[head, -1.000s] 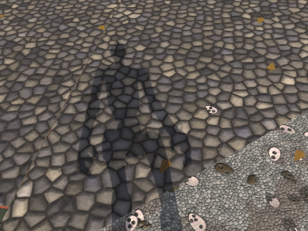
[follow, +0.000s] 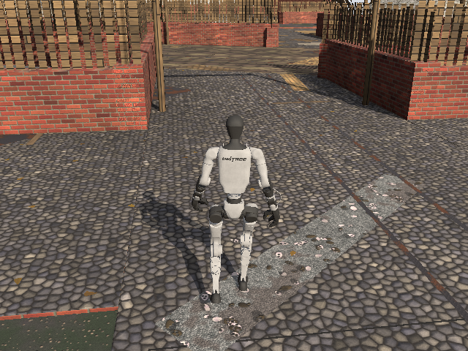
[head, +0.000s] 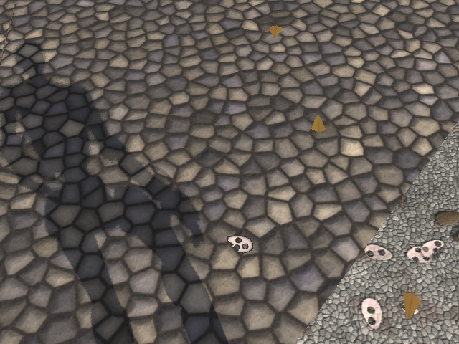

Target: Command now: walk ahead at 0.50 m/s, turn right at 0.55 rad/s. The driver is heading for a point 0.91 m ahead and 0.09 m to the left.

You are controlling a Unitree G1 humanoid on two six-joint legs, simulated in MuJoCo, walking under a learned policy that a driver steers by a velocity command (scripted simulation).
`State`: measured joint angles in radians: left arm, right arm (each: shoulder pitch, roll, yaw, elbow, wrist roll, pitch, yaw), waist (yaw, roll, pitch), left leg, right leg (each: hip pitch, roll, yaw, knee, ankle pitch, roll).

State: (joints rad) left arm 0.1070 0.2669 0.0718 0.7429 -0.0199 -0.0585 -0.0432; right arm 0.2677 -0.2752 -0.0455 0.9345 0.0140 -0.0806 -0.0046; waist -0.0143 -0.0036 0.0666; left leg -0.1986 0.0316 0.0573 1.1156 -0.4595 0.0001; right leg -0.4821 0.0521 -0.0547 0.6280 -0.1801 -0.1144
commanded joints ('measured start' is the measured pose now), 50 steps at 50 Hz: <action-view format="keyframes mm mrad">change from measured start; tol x32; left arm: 1 204 150 43 -21 9 -17 12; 44 -156 97 -11 -157 19 -77 21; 50 361 233 49 -31 17 -67 25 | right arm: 1 -97 -124 -18 -144 24 -83 14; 18 -319 -84 -4 -213 9 -32 52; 24 154 -302 -93 -141 -8 -13 45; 50 221 -63 0 -185 1 7 0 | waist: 1 75 18 -190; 19 81 -61 -5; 25 -75 252 -440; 45 -71 102 -47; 50 98 -299 -453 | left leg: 1 -576 46 -152 189 76 41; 13 -374 62 -52 -499 639 -25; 22 -189 -70 10 -590 384 122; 25 589 296 -875 -786 185 408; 33 -17 115 -390 -909 526 296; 48 97 71 -318 -451 807 138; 50 -453 -131 -196 119 -98 32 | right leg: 1 620 -304 553 -344 86 -217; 17 510 -265 144 -442 256 -86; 22 591 -252 42 -113 833 -12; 25 -183 45 118 696 -367 123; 27 -302 -71 173 702 -248 84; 45 -73 -71 93 -158 160 101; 48 377 -128 133 -162 202 -11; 50 887 -459 760 -260 0 -229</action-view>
